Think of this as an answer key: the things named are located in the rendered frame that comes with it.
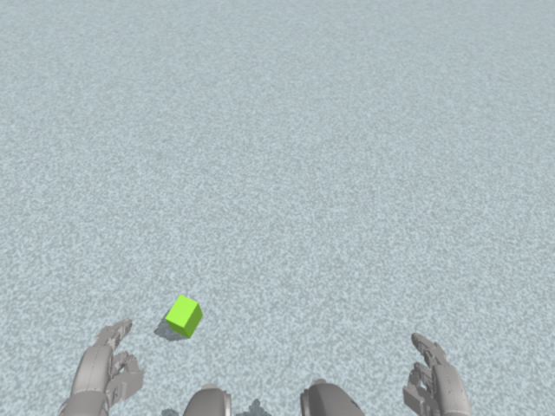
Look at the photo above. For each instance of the left robot hand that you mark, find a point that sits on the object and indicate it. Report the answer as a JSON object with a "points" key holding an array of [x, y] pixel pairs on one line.
{"points": [[99, 370]]}

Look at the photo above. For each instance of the left robot arm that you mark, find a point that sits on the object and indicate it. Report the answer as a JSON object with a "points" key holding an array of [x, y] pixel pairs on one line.
{"points": [[85, 403]]}

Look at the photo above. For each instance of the right robot hand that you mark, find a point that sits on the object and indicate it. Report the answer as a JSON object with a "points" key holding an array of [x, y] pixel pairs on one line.
{"points": [[445, 389]]}

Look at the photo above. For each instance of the carton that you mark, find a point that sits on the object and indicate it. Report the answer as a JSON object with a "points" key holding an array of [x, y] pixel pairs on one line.
{"points": [[184, 316]]}

